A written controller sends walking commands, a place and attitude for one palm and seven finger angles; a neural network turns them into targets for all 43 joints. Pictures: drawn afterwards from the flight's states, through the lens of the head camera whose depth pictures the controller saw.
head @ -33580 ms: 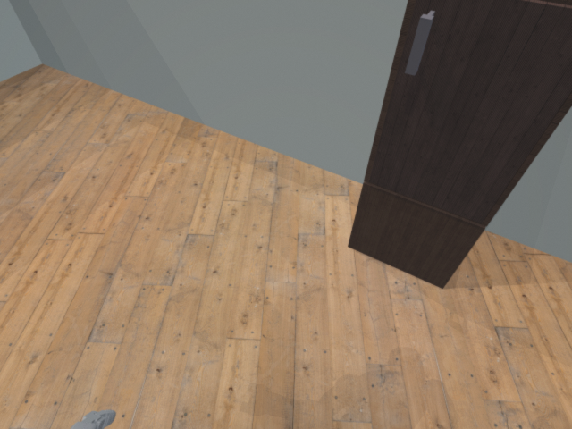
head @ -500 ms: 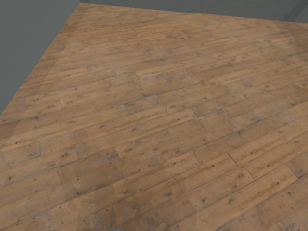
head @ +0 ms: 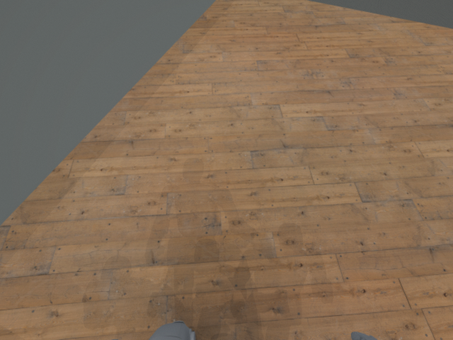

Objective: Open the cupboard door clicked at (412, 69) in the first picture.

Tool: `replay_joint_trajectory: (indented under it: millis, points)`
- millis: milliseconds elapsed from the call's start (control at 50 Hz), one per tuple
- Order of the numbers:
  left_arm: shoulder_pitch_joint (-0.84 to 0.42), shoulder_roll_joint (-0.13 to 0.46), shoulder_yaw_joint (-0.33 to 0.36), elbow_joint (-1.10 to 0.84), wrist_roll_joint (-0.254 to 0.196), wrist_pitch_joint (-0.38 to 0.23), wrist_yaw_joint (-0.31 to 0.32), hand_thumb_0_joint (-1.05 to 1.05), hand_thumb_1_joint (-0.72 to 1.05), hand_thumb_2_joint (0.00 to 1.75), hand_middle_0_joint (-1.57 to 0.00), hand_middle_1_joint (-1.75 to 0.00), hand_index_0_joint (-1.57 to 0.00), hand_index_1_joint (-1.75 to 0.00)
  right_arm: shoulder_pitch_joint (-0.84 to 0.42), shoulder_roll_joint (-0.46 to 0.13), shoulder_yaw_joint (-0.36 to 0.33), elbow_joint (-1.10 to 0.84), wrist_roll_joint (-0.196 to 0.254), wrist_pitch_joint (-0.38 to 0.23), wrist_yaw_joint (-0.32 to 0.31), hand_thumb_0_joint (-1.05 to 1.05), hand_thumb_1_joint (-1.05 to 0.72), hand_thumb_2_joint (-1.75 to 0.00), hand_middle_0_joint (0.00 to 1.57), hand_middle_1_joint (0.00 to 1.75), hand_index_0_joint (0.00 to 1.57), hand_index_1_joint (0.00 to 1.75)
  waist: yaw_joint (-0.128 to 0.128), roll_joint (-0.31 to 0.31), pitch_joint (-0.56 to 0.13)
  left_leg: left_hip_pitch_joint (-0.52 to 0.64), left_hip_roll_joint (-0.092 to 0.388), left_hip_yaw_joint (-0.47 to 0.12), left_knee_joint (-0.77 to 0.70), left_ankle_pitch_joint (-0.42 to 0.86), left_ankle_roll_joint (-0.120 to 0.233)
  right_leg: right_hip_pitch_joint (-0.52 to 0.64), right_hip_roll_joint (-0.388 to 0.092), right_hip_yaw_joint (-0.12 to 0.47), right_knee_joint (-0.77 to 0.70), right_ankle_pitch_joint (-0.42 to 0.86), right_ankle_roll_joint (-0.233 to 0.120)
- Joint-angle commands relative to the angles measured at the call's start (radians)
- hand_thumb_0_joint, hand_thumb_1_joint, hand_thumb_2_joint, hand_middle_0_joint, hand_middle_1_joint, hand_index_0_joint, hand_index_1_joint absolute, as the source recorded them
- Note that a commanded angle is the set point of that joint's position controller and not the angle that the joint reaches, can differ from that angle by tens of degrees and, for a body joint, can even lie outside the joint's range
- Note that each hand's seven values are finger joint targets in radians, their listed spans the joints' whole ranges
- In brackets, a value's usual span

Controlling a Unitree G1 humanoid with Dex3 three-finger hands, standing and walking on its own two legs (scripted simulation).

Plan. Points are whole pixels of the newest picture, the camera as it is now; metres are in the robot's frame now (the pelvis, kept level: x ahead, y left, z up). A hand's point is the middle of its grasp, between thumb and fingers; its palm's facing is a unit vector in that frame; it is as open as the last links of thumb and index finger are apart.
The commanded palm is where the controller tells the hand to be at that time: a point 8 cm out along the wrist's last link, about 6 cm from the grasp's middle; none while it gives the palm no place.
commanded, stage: turn to face it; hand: left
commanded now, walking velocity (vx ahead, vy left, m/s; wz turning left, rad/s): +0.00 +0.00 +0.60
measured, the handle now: out of the picture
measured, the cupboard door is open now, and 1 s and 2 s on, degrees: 41 41 41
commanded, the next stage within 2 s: none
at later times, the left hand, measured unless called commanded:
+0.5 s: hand out of the picture +0.07 +0.17 -0.15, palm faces +0.29 -0.91 -0.29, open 7.4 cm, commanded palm none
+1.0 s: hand out of the picture +0.03 +0.19 -0.16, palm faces +0.58 -0.77 -0.27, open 7.4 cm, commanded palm none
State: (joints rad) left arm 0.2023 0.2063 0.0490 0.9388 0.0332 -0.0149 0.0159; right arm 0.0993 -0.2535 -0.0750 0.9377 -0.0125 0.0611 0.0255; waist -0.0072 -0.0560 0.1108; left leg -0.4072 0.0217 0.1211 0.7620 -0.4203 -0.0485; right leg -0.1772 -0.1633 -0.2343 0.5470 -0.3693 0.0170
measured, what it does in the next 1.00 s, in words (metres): steps on the spot, turning left: left foot, then right foot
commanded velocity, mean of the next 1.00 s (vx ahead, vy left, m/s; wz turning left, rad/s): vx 0.00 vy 0.00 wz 0.60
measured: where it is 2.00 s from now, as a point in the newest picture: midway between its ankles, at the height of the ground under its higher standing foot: outside the picture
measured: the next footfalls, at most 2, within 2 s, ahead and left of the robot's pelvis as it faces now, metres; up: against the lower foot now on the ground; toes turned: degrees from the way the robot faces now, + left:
left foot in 0.06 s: +0.07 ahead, +0.13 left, +0.00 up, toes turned +9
right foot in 0.36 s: +0.13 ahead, -0.15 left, +0.00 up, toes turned +9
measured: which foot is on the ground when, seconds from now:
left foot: up 0.00-0.04, down 0.06-0.36, up 0.38-0.70, down 0.72-1.00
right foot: down 0.00-0.06, up 0.08-0.34, down 0.36-0.72, up 0.74-1.00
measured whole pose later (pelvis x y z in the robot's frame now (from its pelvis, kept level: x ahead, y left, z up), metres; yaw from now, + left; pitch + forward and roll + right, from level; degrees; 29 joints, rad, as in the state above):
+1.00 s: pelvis +0.07 -0.04 +0.00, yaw +36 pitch +2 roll +0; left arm 0.14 0.25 0.07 0.89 0.02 0.04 0.01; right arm 0.18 -0.22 -0.06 0.93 -0.03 0.04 0.00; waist -0.01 0.00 0.09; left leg -0.30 -0.01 -0.05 0.52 -0.25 0.00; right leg -0.41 -0.06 -0.02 0.83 -0.43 0.08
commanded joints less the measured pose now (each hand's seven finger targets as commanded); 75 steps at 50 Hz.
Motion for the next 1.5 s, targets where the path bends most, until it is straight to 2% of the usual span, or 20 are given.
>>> replay_joint_trajectory:
  millis: [0, 40, 60, 300, 320, 340, 360, 420, 560, 660, 700, 720, 800, 1000, 1040, 1140, 1320, 1360, 1380, 1480]
  points:
    - [0.034, 0.226, 0.058, -0.059, -0.017, -0.014, 0.006, 0.00, 0.90, 0.90, -0.20, -0.30, -0.20, -0.30, 0.109, -0.090, -0.014, -0.069, -0.009, -0.039, 0.003, 0.00, -0.90, -0.90, 0.20, 0.30, 0.20, 0.30, -0.058, -0.073, -0.242, 0.291, -0.006, 0.036, -0.308, 0.328, 0.040, 0.037, -0.164, 0.032, 0.218, 0.805, -0.012]
    - [-0.013, 0.127, 0.032, -0.147, -0.025, 0.002, -0.001, 0.00, 0.90, 0.90, -0.20, -0.30, -0.20, -0.30, 0.250, -0.292, -0.061, -0.053, -0.009, -0.043, -0.010, 0.00, -0.90, -0.90, 0.20, 0.30, 0.20, 0.30, -0.123, 0.366, -0.342, 0.545, 0.450, -0.517, -0.336, 1.044, 0.321, -0.401, 0.047, 0.109, 0.652, -0.326, 0.080]
    - [-0.051, 0.148, 0.035, -0.164, -0.015, 0.019, 0.010, 0.00, 0.90, 0.90, -0.20, -0.30, -0.20, -0.30, 0.253, -0.289, -0.060, -0.050, -0.005, -0.041, -0.019, 0.00, -0.90, -0.90, 0.20, 0.30, 0.20, 0.30, -0.117, 0.191, -0.306, 0.475, 0.451, -0.486, -0.328, 0.880, 0.332, -0.431, 0.040, 0.208, 0.702, -0.298, 0.074]
    - [0.095, 0.126, 0.044, -0.091, -0.014, 0.024, -0.008, 0.00, 0.90, 0.90, -0.20, -0.30, -0.20, -0.30, -0.025, -0.193, -0.050, -0.121, -0.010, -0.027, -0.024, 0.00, -0.90, -0.90, 0.20, 0.30, 0.20, 0.30, 0.042, 0.203, -0.144, 0.005, 0.155, -0.342, -0.315, 0.269, 0.149, -0.013, 0.150, 0.155, 0.044, 0.077, 0.057]
    - [0.135, 0.166, 0.055, -0.087, -0.008, 0.013, -0.001, 0.00, 0.90, 0.90, -0.20, -0.30, -0.20, -0.30, -0.034, -0.149, -0.046, -0.132, -0.003, -0.025, -0.022, 0.00, -0.90, -0.90, 0.20, 0.30, 0.20, 0.30, 0.068, 0.084, -0.146, -0.090, 0.082, -0.300, -0.193, 0.159, 0.101, 0.089, 0.068, 0.234, -0.134, 0.081, 0.038]
    - [0.148, 0.268, 0.075, -0.094, 0.008, 0.001, 0.010, 0.00, 0.90, 0.90, -0.20, -0.30, -0.20, -0.30, -0.012, -0.064, -0.034, -0.152, 0.004, -0.026, -0.015, 0.00, -0.90, -0.90, 0.20, 0.30, 0.20, 0.30, 0.075, -0.256, -0.142, -0.256, -0.081, -0.139, 0.083, -0.109, 0.014, 0.149, -0.226, 0.587, -0.297, 0.065, -0.068]
    - [0.120, 0.293, 0.065, -0.111, -0.001, 0.008, 0.012, 0.00, 0.90, 0.90, -0.20, -0.30, -0.20, -0.30, -0.034, -0.087, -0.035, -0.161, -0.003, -0.024, -0.009, 0.00, -0.90, -0.90, 0.20, 0.30, 0.20, 0.30, 0.080, -0.269, -0.129, -0.216, -0.058, -0.160, 0.342, -0.217, 0.020, 0.010, -0.351, 0.635, -0.326, 0.066, -0.157]
    - [-0.038, 0.169, 0.044, -0.142, -0.005, 0.009, 0.021, 0.00, 0.90, 0.90, -0.20, -0.30, -0.20, -0.30, 0.010, -0.070, -0.035, -0.103, -0.008, -0.006, 0.003, 0.00, -0.90, -0.90, 0.20, 0.30, 0.20, 0.30, -0.013, -0.186, -0.093, -0.183, 0.019, -0.158, 0.532, -0.026, 0.002, -0.073, -0.192, 0.363, -0.258, 0.180, -0.114]
    - [0.096, 0.205, 0.056, -0.082, -0.001, -0.006, 0.017, 0.00, 0.90, 0.90, -0.20, -0.30, -0.20, -0.30, -0.057, -0.003, -0.001, -0.101, 0.006, -0.019, 0.011, 0.00, -0.90, -0.90, 0.20, 0.30, 0.20, 0.30, 0.054, -0.140, -0.160, -0.066, -0.012, -0.016, 0.065, -0.068, -0.012, 0.162, -0.201, 0.179, -0.112, 0.736, -0.113]
    - [0.051, 0.210, 0.068, -0.081, -0.014, 0.002, 0.007, 0.00, 0.90, 0.90, -0.20, -0.30, -0.20, -0.30, 0.060, -0.055, -0.014, -0.080, 0.001, -0.032, 0.005, 0.00, -0.90, -0.90, 0.20, 0.30, 0.20, 0.30, -0.016, -0.091, -0.198, 0.215, -0.014, 0.008, -0.297, 0.187, 0.024, 0.035, -0.187, 0.076, 0.066, 0.616, -0.032]
    - [-0.009, 0.106, 0.037, -0.152, -0.025, 0.014, -0.003, 0.00, 0.90, 0.90, -0.20, -0.30, -0.20, -0.30, 0.191, -0.241, -0.061, -0.065, -0.011, -0.039, -0.008, 0.00, -0.90, -0.90, 0.20, 0.30, 0.20, 0.30, -0.093, 0.382, -0.249, 0.497, 0.399, -0.511, -0.377, 0.826, 0.245, -0.412, 0.019, 0.052, 0.475, -0.288, 0.088]
    - [-0.069, 0.123, 0.038, -0.187, -0.012, 0.026, 0.004, 0.00, 0.90, 0.90, -0.20, -0.30, -0.20, -0.30, 0.244, -0.260, -0.062, -0.046, -0.013, -0.033, -0.015, 0.00, -0.90, -0.90, 0.20, 0.30, 0.20, 0.30, -0.113, 0.251, -0.232, 0.417, 0.436, -0.494, -0.364, 0.748, 0.306, -0.423, 0.028, 0.165, 0.585, -0.301, 0.070]
    - [-0.059, 0.114, 0.046, -0.113, -0.014, 0.042, -0.005, 0.00, 0.90, 0.90, -0.20, -0.30, -0.20, -0.30, 0.083, -0.167, -0.037, -0.082, -0.013, -0.049, -0.040, 0.00, -0.90, -0.90, 0.20, 0.30, 0.20, 0.30, -0.020, 0.231, -0.157, 0.258, 0.240, -0.350, -0.397, 0.603, 0.205, -0.395, 0.045, 0.238, 0.610, -0.063, 0.074]
    - [0.071, 0.130, 0.047, -0.097, -0.021, 0.017, 0.001, 0.00, 0.90, 0.90, -0.20, -0.30, -0.20, -0.30, 0.016, -0.159, -0.046, -0.100, -0.006, -0.032, -0.030, 0.00, -0.90, -0.90, 0.20, 0.30, 0.20, 0.30, 0.047, 0.182, -0.172, 0.042, 0.128, -0.382, -0.275, 0.405, 0.135, 0.059, 0.134, 0.190, -0.083, 0.133, 0.047]
    - [0.104, 0.280, 0.073, -0.097, 0.001, 0.003, 0.016, 0.00, 0.90, 0.90, -0.20, -0.30, -0.20, -0.30, 0.014, -0.059, -0.031, -0.139, 0.005, -0.033, -0.018, 0.00, -0.90, -0.90, 0.20, 0.30, 0.20, 0.30, 0.071, -0.268, -0.151, -0.217, -0.106, -0.136, 0.163, -0.183, 0.003, 0.163, -0.313, 0.616, -0.302, 0.232, -0.133]
    - [-0.039, 0.158, 0.039, -0.132, -0.006, 0.003, 0.023, 0.00, 0.90, 0.90, -0.20, -0.30, -0.20, -0.30, 0.019, -0.050, -0.025, -0.087, -0.001, -0.005, 0.004, 0.00, -0.90, -0.90, 0.20, 0.30, 0.20, 0.30, -0.010, -0.169, -0.100, -0.153, 0.012, -0.125, 0.413, -0.044, -0.015, 0.014, -0.169, 0.255, -0.195, 0.495, -0.120]
    - [0.047, 0.224, 0.067, -0.086, -0.013, 0.006, 0.006, 0.00, 0.90, 0.90, -0.20, -0.30, -0.20, -0.30, 0.044, -0.058, -0.014, -0.087, 0.001, -0.030, 0.008, 0.00, -0.90, -0.90, 0.20, 0.30, 0.20, 0.30, -0.009, -0.095, -0.174, 0.179, -0.029, 0.007, -0.261, 0.166, 0.015, 0.039, -0.180, 0.095, 0.051, 0.596, -0.037]
    - [0.012, 0.116, 0.043, -0.149, -0.028, 0.017, -0.006, 0.00, 0.90, 0.90, -0.20, -0.30, -0.20, -0.30, 0.194, -0.250, -0.064, -0.068, -0.014, -0.043, -0.006, 0.00, -0.90, -0.90, 0.20, 0.30, 0.20, 0.30, -0.093, 0.383, -0.255, 0.492, 0.374, -0.529, -0.362, 0.782, 0.235, -0.397, 0.022, 0.039, 0.466, -0.253, 0.093]
    - [-0.055, 0.123, 0.037, -0.182, -0.015, 0.029, 0.002, 0.00, 0.90, 0.90, -0.20, -0.30, -0.20, -0.30, 0.255, -0.277, -0.069, -0.045, -0.013, -0.034, -0.014, 0.00, -0.90, -0.90, 0.20, 0.30, 0.20, 0.30, -0.118, 0.280, -0.262, 0.427, 0.436, -0.543, -0.369, 0.720, 0.310, -0.413, 0.035, 0.164, 0.591, -0.332, 0.069]
    - [-0.051, 0.106, 0.044, -0.117, -0.016, 0.041, -0.008, 0.00, 0.90, 0.90, -0.20, -0.30, -0.20, -0.30, 0.075, -0.173, -0.037, -0.090, -0.018, -0.049, -0.039, 0.00, -0.90, -0.90, 0.20, 0.30, 0.20, 0.30, -0.021, 0.242, -0.151, 0.226, 0.221, -0.368, -0.392, 0.530, 0.204, -0.360, 0.058, 0.224, 0.531, -0.096, 0.068]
